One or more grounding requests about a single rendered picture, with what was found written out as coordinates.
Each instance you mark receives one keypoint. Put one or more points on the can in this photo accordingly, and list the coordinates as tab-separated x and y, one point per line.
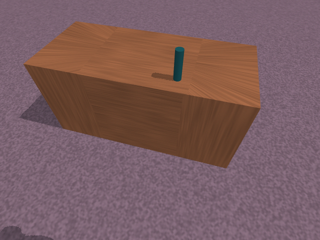
178	63

